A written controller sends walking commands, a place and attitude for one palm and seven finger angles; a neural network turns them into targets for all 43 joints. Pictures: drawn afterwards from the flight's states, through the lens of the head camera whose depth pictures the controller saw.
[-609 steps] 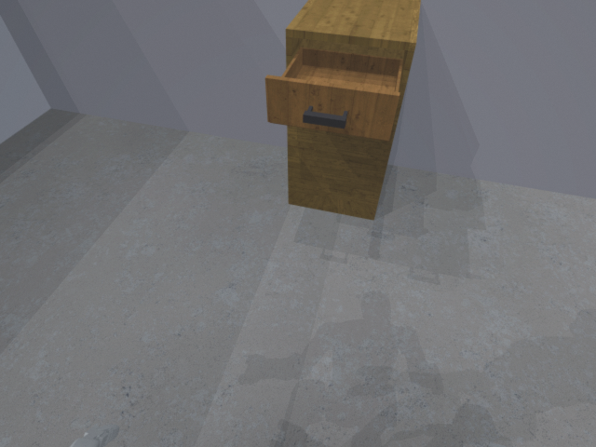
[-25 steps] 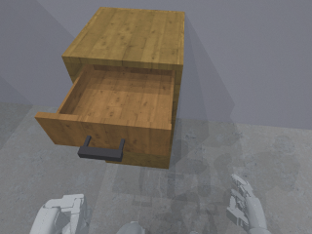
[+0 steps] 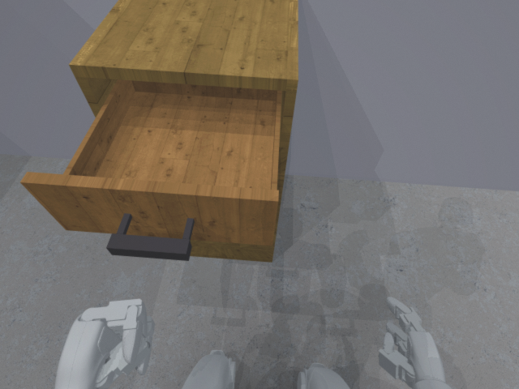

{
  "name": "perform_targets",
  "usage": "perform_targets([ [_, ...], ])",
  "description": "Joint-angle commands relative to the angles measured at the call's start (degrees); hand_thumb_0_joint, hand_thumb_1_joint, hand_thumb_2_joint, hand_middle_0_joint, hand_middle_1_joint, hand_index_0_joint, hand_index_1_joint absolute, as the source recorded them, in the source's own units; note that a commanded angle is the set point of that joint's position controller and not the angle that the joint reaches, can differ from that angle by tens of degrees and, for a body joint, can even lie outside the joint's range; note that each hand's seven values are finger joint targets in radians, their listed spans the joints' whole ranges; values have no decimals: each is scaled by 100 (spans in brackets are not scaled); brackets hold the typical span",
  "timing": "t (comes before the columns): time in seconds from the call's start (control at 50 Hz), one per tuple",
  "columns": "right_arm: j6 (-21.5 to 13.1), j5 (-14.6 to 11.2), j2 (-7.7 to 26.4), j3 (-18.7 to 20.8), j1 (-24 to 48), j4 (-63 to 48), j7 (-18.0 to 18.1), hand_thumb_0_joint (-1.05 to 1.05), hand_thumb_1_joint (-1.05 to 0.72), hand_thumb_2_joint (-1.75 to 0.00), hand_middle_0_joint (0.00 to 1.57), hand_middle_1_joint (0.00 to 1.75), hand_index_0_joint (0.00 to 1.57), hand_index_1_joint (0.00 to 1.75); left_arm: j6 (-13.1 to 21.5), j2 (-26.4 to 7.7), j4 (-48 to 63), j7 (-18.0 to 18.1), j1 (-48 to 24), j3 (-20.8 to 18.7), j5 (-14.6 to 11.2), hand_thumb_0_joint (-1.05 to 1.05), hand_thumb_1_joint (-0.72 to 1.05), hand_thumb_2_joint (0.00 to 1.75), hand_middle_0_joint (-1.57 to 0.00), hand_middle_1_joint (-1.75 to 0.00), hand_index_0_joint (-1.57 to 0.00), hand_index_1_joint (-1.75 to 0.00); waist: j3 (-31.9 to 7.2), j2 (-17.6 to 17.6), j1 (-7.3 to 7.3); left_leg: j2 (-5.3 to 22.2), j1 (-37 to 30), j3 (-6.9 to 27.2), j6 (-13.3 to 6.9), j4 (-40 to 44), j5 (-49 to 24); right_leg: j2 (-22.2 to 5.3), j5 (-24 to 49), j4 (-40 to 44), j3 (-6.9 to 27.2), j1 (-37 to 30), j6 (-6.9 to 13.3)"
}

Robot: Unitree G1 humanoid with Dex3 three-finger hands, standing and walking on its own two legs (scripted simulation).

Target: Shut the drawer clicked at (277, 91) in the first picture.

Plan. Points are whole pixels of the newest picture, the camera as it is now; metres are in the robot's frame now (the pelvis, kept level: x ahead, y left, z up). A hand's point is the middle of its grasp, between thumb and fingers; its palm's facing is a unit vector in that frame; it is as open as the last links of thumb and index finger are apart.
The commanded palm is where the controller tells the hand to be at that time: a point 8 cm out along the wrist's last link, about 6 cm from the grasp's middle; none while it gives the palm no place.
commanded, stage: bring the fist close to the handle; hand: left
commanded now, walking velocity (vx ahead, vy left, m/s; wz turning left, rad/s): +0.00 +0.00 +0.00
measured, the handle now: (154, 234) +0.34 +0.19 +0.03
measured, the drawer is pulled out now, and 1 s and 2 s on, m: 0.25 0.25 0.18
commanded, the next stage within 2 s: push the drawer shut in 0.66 s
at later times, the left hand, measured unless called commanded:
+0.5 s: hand (159, 321) +0.21 +0.15 +0.04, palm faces +0.00 -1.00 -0.05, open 3.3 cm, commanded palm +0.18 +0.21 +0.03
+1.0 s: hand (162, 314) +0.22 +0.15 +0.03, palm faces -0.01 -1.00 -0.06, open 3.3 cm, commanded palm +0.20 +0.21 +0.03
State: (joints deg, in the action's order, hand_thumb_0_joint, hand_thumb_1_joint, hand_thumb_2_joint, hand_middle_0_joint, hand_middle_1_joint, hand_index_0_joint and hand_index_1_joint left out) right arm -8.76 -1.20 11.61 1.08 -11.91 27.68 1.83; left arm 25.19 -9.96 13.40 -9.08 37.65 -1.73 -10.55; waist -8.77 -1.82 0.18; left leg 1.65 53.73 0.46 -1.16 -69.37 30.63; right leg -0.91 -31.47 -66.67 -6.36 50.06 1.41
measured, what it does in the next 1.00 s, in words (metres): stands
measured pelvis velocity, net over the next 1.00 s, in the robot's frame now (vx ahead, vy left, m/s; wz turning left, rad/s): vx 0.00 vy -0.01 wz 0.00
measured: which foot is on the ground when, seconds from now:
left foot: down 0.00-1.00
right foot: down 0.00-1.00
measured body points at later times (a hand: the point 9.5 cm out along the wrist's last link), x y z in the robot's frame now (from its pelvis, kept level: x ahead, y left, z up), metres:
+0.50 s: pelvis +0.00 +0.00 -0.01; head +0.08 +0.00 +0.43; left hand +0.20 +0.20 +0.04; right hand +0.19 -0.23 -0.10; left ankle +0.03 +0.10 -0.64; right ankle +0.01 -0.11 -0.64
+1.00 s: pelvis +0.00 -0.01 -0.02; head +0.09 +0.00 +0.42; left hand +0.21 +0.20 +0.03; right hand +0.20 -0.24 -0.10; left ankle +0.03 +0.10 -0.64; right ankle +0.01 -0.11 -0.64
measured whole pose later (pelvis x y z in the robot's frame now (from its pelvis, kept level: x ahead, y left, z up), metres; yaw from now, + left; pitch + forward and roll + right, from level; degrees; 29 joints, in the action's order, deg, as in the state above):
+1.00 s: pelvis +0.00 -0.01 -0.02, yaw +0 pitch +19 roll -3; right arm -5.3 -0.7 12.2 -0.3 -11.2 26.4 2.0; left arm 24.5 -11.4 7.4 -7.4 27.2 -2.9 -10.2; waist -9.7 -2.0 0.9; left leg 2.0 60.7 1.3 -0.6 -74.3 32.6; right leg -0.6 -33.6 -71.6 -6.9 56.9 2.1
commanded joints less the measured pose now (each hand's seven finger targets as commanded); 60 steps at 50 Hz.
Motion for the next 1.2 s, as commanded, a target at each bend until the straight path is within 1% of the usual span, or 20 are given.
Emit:
perform_targets([
  [0.0,-279,6,707,261,416,-986,60,0,-90,-90,20,30,20,30,356,-390,951,78,91,-264,-35,0,90,90,-140,-160,-140,-160,-929,69,37,-124,-610,243,-34,989,-1097,160,826,911,259,-374,22],
  [0.08,-234,15,717,265,346,-1015,65,0,-90,-90,20,30,20,30,406,-380,1025,85,-69,-231,-45,0,90,90,-140,-160,-140,-160,-1245,12,43,-119,-636,221,-31,851,-1252,153,1008,770,270,-325,16],
  [0.12,-209,29,720,243,347,-996,59,0,-90,-90,20,30,20,30,426,-334,961,134,-236,-144,8,0,90,90,-140,-160,-140,-160,-1147,-96,84,-105,-584,254,-25,816,-1174,166,898,697,244,-130,24],
  [0.2,-161,61,769,224,335,-944,63,0,-90,-90,20,30,20,30,432,-452,673,217,-601,-231,77,0,90,90,-140,-160,-140,-160,-1108,64,159,-103,-312,269,-37,654,-974,171,690,646,294,58,27],
  [0.24,-144,58,779,225,319,-966,48,0,-90,-90,20,30,20,30,411,-377,541,220,-661,-186,94,0,90,90,-140,-160,-140,-160,-1170,18,150,-109,-268,258,-23,601,-950,156,691,582,299,127,28],
  [0.28,-128,50,772,241,299,-1032,41,0,-90,-90,20,30,20,30,385,-444,791,220,-485,-269,33,0,90,90,-140,-160,-140,-160,-1571,-116,21,-113,-469,232,-25,638,-1189,148,934,566,312,-105,40],
  [0.34,-54,23,748,244,255,-1083,37,0,-90,-90,20,30,20,30,251,-558,1050,238,-343,-353,-20,0,90,90,-140,-160,-140,-160,-1807,-130,-33,-116,-647,199,-30,710,-1536,139,1340,606,313,-436,33],
  [0.4,36,14,711,236,264,-1058,59,0,-90,-90,20,30,20,30,128,-538,927,284,-316,-380,-15,0,90,90,-140,-160,-140,-160,-1609,49,26,-115,-539,188,-46,700,-1549,163,1426,692,334,-502,10],
  [0.5,51,6,741,216,316,-1023,64,0,-90,-90,20,30,20,30,153,-328,604,274,-462,-190,9,0,90,90,-140,-160,-140,-160,-1043,218,192,-116,-280,219,-48,682,-1100,164,937,783,313,-177,-6],
  [0.58,-4,21,759,233,254,-1023,62,0,-90,-90,20,30,20,30,328,-430,721,201,-415,-259,-29,0,90,90,-140,-160,-140,-160,-1333,143,126,-124,-341,208,-42,631,-1173,144,1003,724,356,-265,6],
  [0.64,-16,29,731,245,219,-1049,56,0,-90,-90,20,30,20,30,457,-492,966,203,-339,-257,-9,0,90,90,-140,-160,-140,-160,-1529,-106,75,-117,-548,190,-40,628,-1489,143,1323,609,313,-296,23],
  [0.68,-18,30,715,240,234,-1055,41,0,-90,-90,20,30,20,30,487,-483,1025,231,-338,-227,-17,0,90,90,-140,-160,-140,-160,-1484,-201,82,-117,-584,193,-34,649,-1480,141,1291,616,294,-243,24],
  [0.84,69,26,773,233,238,-1010,69,0,-90,-90,20,30,20,30,343,-544,585,254,-676,-402,8,0,90,90,-140,-160,-140,-160,-1242,152,197,-118,-257,185,-42,547,-1127,160,1003,709,383,-162,-3],
  [0.92,31,45,829,172,196,-997,92,0,-90,-90,20,30,20,30,325,-585,669,199,-1281,-335,-31,0,90,90,-140,-160,-140,-160,-1310,-44,262,-112,-324,214,-55,546,-1027,158,824,728,388,-58,8],
  [0.98,-4,41,840,177,159,-985,102,0,-90,-90,20,30,20,30,311,-706,679,194,-1271,-495,-91,0,90,90,-140,-160,-140,-160,-1588,-76,172,-120,-413,189,-52,553,-1218,143,1031,733,430,-267,14],
  [1.04,14,41,848,164,151,-948,83,0,-90,-90,20,30,20,30,188,-708,525,201,-1351,-544,-114,0,90,90,-140,-160,-140,-160,-1609,-82,161,-122,-476,194,-46,614,-1333,150,1197,733,390,-328,7],
  [1.1,56,26,879,154,180,-922,82,0,-90,-90,20,30,20,30,26,-713,197,208,-1501,-590,-112,0,90,90,-140,-160,-140,-160,-1366,39,191,-122,-349,195,-44,669,-1217,162,1080,808,380,-318,3],
  [1.14,55,29,892,146,159,-936,65,0,-90,-90,20,30,20,30,-11,-671,201,213,-1649,-535,-106,0,90,90,-140,-160,-140,-160,-1416,-37,193,-128,-394,179,-38,696,-1227,142,1100,810,376,-340,-3],
  [1.16,51,32,905,136,129,-926,67,0,-90,-90,20,30,20,30,-18,-625,171,205,-1820,-465,-109,0,90,90,-140,-160,-140,-160,-1400,61,258,-121,-408,191,-47,689,-1198,146,1085,826,366,-297,-17],
  [1.18,35,33,925,145,119,-893,73,0,-90,-90,20,30,20,30,11,-720,191,216,-1958,-535,-105,0,90,90,-140,-160,-140,-160,-1419,-1,248,-118,-430,201,-40,697,-1224,144,1098,816,374,-296,-6],
])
